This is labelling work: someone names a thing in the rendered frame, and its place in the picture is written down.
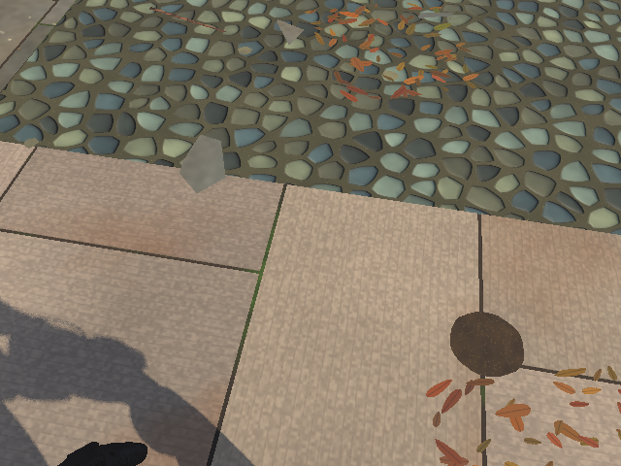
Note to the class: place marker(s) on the robot left hand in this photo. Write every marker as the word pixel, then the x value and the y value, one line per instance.
pixel 113 454

